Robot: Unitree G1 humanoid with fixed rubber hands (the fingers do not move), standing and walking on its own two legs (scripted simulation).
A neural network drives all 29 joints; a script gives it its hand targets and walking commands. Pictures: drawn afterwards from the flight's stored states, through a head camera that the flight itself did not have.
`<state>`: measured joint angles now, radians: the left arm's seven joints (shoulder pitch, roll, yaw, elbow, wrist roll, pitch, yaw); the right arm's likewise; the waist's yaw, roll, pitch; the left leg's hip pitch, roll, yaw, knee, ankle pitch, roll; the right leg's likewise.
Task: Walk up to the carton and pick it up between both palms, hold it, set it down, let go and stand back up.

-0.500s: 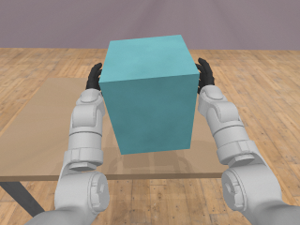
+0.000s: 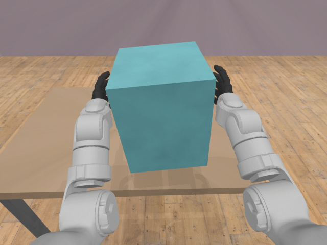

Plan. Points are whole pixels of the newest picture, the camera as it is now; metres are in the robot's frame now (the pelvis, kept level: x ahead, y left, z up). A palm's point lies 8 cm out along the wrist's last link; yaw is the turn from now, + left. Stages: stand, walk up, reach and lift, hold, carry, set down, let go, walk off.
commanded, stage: hold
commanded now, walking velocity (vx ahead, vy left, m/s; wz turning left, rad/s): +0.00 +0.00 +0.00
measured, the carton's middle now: (162, 107) +0.40 +0.01 +0.18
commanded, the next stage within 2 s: none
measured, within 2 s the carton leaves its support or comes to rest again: neither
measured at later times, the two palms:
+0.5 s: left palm (101, 101) +0.37 +0.16 +0.22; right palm (224, 96) +0.37 -0.13 +0.22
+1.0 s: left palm (100, 100) +0.37 +0.16 +0.22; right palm (224, 95) +0.37 -0.13 +0.23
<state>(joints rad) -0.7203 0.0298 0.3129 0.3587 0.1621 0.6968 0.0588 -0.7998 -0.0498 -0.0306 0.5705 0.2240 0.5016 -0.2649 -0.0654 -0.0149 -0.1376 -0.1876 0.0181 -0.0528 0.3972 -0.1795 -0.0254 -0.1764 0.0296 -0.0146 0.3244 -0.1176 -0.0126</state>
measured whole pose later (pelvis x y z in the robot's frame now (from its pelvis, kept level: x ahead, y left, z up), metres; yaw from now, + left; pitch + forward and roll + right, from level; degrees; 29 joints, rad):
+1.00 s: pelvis +0.00 +0.00 +0.00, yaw +0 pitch -2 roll -1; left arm -0.72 0.03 0.31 0.32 0.16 0.72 0.05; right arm -0.80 -0.05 -0.03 0.52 0.23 0.53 -0.27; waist -0.07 0.00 -0.14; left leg -0.19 0.02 -0.05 0.40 -0.18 -0.02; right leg -0.17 0.03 -0.01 0.32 -0.12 -0.01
